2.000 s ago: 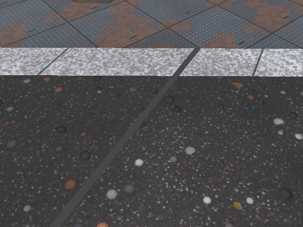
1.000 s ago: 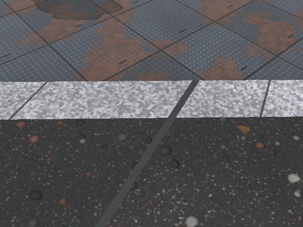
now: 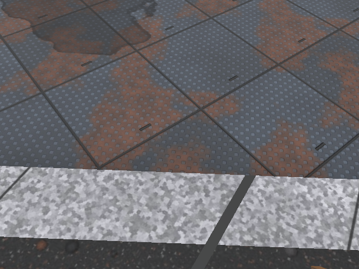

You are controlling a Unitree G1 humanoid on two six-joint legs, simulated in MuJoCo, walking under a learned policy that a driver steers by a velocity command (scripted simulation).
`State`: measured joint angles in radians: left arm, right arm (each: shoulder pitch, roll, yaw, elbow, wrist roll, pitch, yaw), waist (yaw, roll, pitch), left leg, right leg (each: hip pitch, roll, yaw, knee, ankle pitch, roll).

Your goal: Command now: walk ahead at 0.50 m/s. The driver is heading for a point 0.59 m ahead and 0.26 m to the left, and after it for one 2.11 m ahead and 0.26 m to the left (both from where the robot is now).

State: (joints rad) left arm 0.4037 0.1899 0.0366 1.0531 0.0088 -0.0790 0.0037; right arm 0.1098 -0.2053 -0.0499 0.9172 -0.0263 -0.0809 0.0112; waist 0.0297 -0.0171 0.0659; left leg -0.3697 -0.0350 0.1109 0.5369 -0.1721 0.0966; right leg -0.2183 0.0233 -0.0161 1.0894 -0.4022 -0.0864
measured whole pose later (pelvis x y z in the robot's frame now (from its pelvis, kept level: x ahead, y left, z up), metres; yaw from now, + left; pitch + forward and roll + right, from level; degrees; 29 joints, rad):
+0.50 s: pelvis +0.26 -0.02 -0.01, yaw +12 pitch +1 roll +1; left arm -0.01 0.19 0.03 0.79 0.03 -0.09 0.00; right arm 0.47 -0.21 -0.06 1.00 0.00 -0.06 -0.01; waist -0.09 0.01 0.05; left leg -0.08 -0.09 -0.11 0.68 -0.49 0.08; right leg -0.45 0.00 -0.04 0.55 -0.12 -0.04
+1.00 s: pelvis +0.48 +0.06 -0.01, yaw +30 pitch +1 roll -1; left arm 0.43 0.22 0.05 0.94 0.02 -0.06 0.02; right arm 0.02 -0.22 -0.04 0.72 -0.05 0.00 0.07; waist 0.06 0.01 0.06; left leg -0.48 -0.01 0.12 0.60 -0.21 0.15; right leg 0.06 -0.06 -0.33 0.42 -0.45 0.03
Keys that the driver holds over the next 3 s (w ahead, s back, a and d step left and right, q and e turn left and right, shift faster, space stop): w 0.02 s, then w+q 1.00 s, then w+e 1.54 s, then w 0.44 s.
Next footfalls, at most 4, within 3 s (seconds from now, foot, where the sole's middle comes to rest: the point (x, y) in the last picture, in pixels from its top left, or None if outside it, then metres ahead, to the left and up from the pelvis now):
0.46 right None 0.42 -0.09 -0.77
1.00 left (135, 237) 0.57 0.20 -0.77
1.58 right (150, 182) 0.81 0.16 -0.77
2.06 left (96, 147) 1.08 0.46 -0.91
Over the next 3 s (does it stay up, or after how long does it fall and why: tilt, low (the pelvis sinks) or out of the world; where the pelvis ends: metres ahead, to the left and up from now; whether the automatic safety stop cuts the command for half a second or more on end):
stays up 1.45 0.28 -0.13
